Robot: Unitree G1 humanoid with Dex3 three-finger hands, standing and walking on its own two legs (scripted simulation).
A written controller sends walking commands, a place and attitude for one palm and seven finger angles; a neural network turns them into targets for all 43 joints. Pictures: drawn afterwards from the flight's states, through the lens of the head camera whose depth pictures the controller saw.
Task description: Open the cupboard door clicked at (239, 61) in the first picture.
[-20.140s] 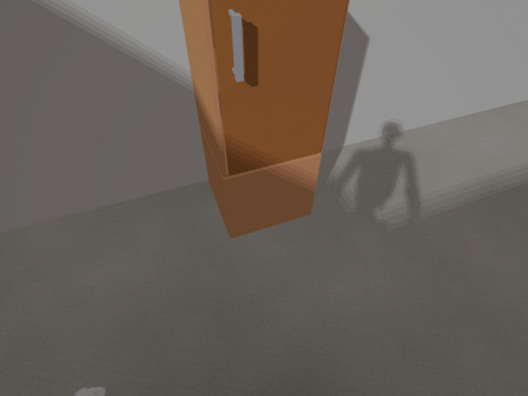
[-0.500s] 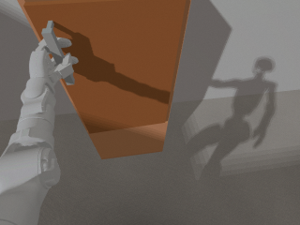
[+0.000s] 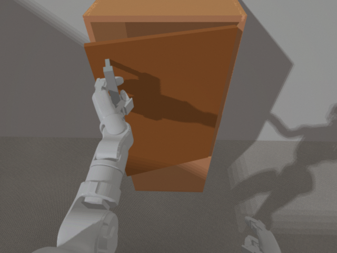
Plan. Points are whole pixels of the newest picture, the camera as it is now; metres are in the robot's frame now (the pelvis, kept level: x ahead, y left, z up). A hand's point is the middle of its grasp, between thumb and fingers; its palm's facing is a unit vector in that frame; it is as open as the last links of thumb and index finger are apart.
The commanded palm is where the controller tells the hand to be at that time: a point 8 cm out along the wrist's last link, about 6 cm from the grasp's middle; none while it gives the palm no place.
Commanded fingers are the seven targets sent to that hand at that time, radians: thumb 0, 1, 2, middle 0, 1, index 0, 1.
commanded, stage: pull the door open along its arc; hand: left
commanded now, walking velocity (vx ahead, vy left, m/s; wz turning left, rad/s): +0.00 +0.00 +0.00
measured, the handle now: (114, 92) +0.48 +0.16 +0.15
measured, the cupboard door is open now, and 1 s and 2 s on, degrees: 16 42 42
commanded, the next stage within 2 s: open thumb and fingers to let go in 0.82 s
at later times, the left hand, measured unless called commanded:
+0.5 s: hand (131, 109) +0.41 +0.10 +0.15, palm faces +0.41 -0.91 +0.03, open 5.6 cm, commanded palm +0.33 +0.14 +0.14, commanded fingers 0.00 0.90 0.90 -0.40 -1.35 -0.40 -1.35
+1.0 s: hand (158, 142) +0.31 +0.03 +0.15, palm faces +0.29 -0.96 +0.00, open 6.4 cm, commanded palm +0.26 +0.08 +0.14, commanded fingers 0.00 0.55 0.75 -0.38 -1.31 -0.38 -1.31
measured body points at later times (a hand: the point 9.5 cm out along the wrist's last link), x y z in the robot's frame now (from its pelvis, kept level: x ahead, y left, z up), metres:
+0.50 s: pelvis -0.01 -0.01 +0.01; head -0.01 -0.03 +0.46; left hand +0.38 +0.15 +0.15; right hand +0.05 -0.27 -0.13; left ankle +0.02 +0.12 -0.72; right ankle -0.05 -0.10 -0.72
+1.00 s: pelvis +0.01 -0.01 +0.01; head -0.03 -0.04 +0.45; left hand +0.29 +0.08 +0.15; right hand +0.26 -0.19 -0.05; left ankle +0.02 +0.12 -0.72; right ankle -0.05 -0.10 -0.72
